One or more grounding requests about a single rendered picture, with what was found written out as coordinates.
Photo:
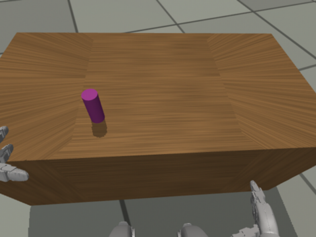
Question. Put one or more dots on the right robot hand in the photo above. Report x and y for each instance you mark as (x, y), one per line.
(265, 221)

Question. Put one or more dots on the can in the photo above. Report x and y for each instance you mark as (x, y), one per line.
(93, 105)

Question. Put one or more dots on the left robot hand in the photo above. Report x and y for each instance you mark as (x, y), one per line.
(8, 172)

